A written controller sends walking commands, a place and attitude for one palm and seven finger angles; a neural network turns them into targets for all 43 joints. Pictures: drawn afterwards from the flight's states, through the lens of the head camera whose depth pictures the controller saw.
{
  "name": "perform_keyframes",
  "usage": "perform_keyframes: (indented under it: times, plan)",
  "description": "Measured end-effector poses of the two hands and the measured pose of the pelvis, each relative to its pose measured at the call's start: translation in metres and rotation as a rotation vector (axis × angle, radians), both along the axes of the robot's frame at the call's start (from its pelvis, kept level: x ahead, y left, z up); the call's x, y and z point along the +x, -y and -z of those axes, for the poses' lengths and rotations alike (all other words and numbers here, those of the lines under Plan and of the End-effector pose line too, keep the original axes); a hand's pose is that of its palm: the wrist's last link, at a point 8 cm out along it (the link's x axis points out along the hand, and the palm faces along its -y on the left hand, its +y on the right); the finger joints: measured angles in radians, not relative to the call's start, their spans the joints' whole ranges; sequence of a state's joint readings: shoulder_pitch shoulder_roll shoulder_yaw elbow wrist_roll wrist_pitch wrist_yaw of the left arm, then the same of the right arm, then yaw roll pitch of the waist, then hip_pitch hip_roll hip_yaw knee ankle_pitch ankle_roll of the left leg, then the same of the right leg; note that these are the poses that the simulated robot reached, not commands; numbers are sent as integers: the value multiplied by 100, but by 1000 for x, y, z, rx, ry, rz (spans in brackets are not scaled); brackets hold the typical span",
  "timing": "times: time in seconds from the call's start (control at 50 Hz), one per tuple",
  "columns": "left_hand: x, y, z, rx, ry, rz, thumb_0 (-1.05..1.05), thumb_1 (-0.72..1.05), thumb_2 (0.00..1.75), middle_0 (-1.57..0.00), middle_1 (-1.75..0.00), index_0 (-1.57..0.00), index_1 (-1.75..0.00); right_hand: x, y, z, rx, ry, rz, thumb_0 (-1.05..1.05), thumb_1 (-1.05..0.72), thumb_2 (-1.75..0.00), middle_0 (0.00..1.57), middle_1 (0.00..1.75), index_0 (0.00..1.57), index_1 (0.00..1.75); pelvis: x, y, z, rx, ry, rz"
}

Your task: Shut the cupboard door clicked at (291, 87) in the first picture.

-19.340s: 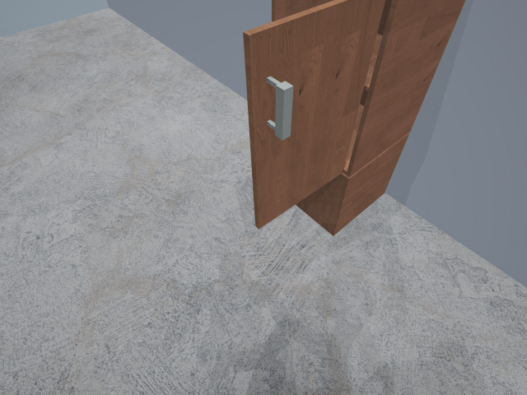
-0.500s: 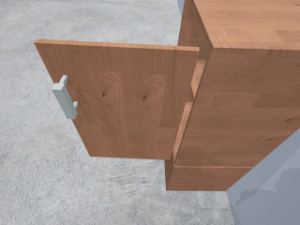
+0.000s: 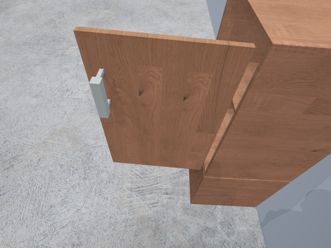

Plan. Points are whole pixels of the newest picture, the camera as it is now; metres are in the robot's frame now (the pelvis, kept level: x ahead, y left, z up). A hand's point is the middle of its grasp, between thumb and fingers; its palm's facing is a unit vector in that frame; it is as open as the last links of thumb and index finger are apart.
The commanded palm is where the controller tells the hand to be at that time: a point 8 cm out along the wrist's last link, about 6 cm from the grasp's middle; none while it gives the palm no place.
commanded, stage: come to a stop and stand still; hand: left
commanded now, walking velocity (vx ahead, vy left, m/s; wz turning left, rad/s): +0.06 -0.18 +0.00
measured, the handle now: (102, 93) +0.45 +0.21 +0.10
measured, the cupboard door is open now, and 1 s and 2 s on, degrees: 88 88 88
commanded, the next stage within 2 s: look again from close up in 1.02 s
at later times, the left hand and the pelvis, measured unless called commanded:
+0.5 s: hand out of the picture +0.02 +0.16 -0.16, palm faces +0.00 -0.97 -0.24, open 7.3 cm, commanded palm none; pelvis +0.01 -0.02 +0.00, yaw +0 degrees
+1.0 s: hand out of the picture +0.02 +0.11 -0.17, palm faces +0.01 -0.98 -0.20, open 7.4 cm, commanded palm none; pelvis +0.02 -0.06 +0.01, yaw +0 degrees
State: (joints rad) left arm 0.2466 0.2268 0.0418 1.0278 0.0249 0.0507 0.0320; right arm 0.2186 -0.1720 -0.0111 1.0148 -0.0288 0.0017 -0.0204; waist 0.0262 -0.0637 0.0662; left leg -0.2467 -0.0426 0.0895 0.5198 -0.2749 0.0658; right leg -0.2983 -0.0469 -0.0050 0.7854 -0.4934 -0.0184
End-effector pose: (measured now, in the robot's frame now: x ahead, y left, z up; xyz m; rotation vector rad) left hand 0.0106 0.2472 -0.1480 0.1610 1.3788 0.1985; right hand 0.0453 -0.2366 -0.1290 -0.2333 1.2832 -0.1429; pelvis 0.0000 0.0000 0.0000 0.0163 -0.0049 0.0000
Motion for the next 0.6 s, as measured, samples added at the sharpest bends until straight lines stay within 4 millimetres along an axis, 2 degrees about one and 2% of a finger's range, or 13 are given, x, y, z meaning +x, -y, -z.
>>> perform_keyframes:
  times: [0.08, 0.22, 0.3, 0.38, 0.46, 0.6]
  plan:
    - [6, -1, -7, -18, 15, 14, 1, 91, 90, -20, -30, -20, -30, -11, -15, -3, 16, -28, 7, 0, -92, -90, 20, 30, 20, 30, 2, -5, -7, -15, -8, -5]
    - [17, 18, -4, -55, 29, 34, 1, 91, 90, -20, -30, -20, -30, -36, -16, 3, 29, -90, 52, 0, -93, -90, 20, 30, 20, 30, 3, -2, -6, -5, -8, 0]
    - [16, 26, -6, -41, 17, 48, 1, 93, 90, -20, -30, -20, -30, -45, -14, 6, 52, -115, 74, 0, -92, -90, 20, 30, 20, 30, 4, 4, -6, -16, 4, 4]
    - [12, 31, -9, -20, 10, 61, 1, 92, 90, -20, -30, -20, -30, -44, -9, 14, 77, -94, 68, 0, -91, -90, 20, 30, 20, 30, 7, 9, -3, -19, -11, 0]
    - [9, 37, -17, 3, 21, 56, 1, 92, 90, -20, -30, -20, -30, -34, -3, 22, 99, -68, 52, 1, -92, -90, 20, 30, 20, 30, 11, 15, -2, -14, -6, 0]
    - [10, 53, -21, 8, 22, 56, 1, 91, 90, -20, -30, -20, -30, -20, 14, 22, 101, -29, 43, 1, -93, -90, 20, 30, 20, 30, 15, 30, -4, 0, 8, 6]
